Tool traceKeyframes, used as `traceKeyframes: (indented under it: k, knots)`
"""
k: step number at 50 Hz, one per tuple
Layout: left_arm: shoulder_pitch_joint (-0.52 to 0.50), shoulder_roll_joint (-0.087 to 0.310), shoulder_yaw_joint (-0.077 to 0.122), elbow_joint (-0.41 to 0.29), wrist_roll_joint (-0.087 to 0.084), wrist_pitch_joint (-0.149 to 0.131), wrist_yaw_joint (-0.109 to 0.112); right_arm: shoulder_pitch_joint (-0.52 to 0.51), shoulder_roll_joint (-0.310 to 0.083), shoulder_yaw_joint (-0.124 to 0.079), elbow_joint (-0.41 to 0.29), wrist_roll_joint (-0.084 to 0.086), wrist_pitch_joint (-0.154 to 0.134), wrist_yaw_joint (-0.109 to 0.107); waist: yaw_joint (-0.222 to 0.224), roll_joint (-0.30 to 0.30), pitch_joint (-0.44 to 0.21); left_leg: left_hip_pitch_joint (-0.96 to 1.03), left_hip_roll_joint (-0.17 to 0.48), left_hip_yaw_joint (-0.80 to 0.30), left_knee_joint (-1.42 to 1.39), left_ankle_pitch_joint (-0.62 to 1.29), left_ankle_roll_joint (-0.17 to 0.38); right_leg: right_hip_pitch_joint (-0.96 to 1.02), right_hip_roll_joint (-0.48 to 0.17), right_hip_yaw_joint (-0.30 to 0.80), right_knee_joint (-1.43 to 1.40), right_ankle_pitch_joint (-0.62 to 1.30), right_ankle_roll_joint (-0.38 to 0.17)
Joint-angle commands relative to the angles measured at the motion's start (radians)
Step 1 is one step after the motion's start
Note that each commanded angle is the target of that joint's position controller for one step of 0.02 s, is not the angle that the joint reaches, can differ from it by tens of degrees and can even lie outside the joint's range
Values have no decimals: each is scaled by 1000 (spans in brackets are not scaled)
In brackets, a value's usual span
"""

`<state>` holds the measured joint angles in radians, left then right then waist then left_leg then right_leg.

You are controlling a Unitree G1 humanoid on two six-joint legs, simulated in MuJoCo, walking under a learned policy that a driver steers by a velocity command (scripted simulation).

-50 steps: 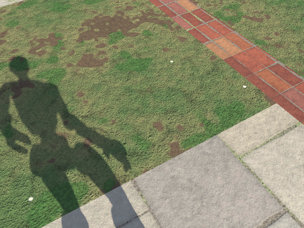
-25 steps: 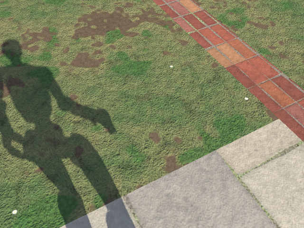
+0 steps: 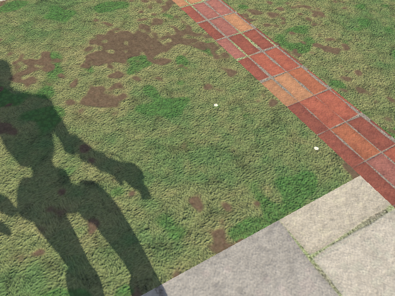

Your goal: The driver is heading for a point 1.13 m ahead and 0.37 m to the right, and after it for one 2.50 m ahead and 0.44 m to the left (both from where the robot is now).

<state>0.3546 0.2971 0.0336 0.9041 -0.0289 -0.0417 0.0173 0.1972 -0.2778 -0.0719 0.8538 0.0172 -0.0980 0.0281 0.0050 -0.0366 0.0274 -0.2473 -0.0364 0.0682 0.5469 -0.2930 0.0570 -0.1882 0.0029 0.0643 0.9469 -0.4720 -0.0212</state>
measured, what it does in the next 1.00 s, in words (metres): walks ahead, turning right: right foot, then left foot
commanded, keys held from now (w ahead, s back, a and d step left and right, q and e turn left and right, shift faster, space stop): w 0.04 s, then w+e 0.96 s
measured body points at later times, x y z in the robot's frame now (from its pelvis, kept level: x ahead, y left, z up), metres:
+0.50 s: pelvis +0.23 -0.07 -0.02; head +0.27 -0.08 +0.43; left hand +0.47 +0.15 -0.10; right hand +0.21 -0.35 -0.15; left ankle +0.05 +0.09 -0.65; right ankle +0.32 -0.16 -0.73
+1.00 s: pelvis +0.52 -0.10 -0.01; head +0.54 -0.11 +0.44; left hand +0.68 +0.14 -0.12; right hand +0.60 -0.42 -0.08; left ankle +0.65 -0.04 -0.73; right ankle +0.34 -0.15 -0.69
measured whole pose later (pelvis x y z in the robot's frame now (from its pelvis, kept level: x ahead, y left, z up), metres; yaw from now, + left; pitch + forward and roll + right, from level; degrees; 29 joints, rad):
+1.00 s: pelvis +0.52 -0.10 -0.01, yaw -28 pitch +2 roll +1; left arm 0.38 0.31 0.07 0.74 -0.03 -0.03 0.02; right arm 0.07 -0.28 -0.04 0.70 -0.01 -0.13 0.02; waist 0.06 -0.02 0.01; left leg -0.43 -0.04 -0.02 0.53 -0.14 0.02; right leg -0.23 0.10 0.20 0.92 -0.50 -0.04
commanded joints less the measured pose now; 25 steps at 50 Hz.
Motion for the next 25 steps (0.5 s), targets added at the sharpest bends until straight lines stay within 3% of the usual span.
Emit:
traceKeyframes:
  k: [1,2,3,5,9,12,16,17,19,20,21,22,23,24,25]
  knots:
    - [-127,108,25,-129,-23,-59,-12,124,-100,-15,-3,-7,-14,-4,-61,102,8,379,339,-484,-336,102,200,-535,-69,54,262,75,-43]
    - [-146,105,30,-131,-10,-57,-17,103,-82,-5,-6,-9,-12,-2,-50,79,38,341,305,-404,-358,157,176,-533,-100,31,210,139,-43]
    - [-131,98,34,-123,-4,-48,-23,92,-68,2,-6,-17,-10,-3,-35,94,27,314,274,-328,-376,197,153,-493,-119,22,180,186,-38]
    - [-111,59,27,-117,-3,-31,-36,99,-90,-2,2,-19,-7,-10,-26,105,26,271,251,-235,-405,273,144,-470,-128,-4,131,233,-13]
    - [-221,32,14,-176,1,-18,-33,109,-135,-8,23,-27,-6,-27,-51,88,72,208,248,-115,-459,302,139,-508,-120,-3,-67,359,33]
    - [-305,22,6,-216,4,-25,-41,116,-146,-8,30,-22,-7,-34,-76,96,86,188,242,-28,-476,324,121,-461,-104,-48,-231,493,27]
    - [-380,25,5,-270,3,-26,-64,158,-151,-11,55,-6,6,-35,-84,83,104,298,287,27,-431,400,101,-475,-90,-73,-329,488,-18]
    - [-384,32,9,-281,3,-26,-71,154,-159,-14,54,-4,13,-36,-74,86,98,332,298,41,-396,479,91,-469,-79,-86,-341,455,-35]
    - [-339,65,27,-292,4,-22,-80,132,-190,-23,41,-8,28,-42,-27,117,34,376,306,74,-260,818,67,-372,-23,-138,-335,369,-76]
    - [-248,95,46,-276,3,-17,-81,121,-201,-26,32,-11,39,-48,26,132,-30,373,299,92,-121,966,53,-258,16,-162,-328,331,-100]
    - [-90,137,75,-236,0,-12,-74,107,-199,-24,21,-12,50,-54,111,118,-116,300,267,116,89,1002,28,-49,61,-172,-362,347,-132]
    - [73,206,107,-203,-2,0,-55,119,-182,-13,-4,-22,46,-61,176,27,-204,65,224,116,384,755,-9,249,-19,-5,-381,317,-181]
    - [62,300,119,-209,-2,-4,-50,235,-13,39,-50,-43,17,-38,51,-247,-321,-372,8,40,764,-207,-68,574,-294,592,-502,79,-376]
    - [80,206,93,-230,6,-15,-50,131,-114,23,-59,-8,-27,-21,120,-133,-400,-477,-1,-181,878,-272,-45,600,-335,802,-663,-49,-389]
    - [34,167,81,-226,20,-26,-49,30,-163,8,-98,30,-49,-13,119,-97,-232,-555,49,-180,866,-175,-19,485,-309,657,-691,18,-329]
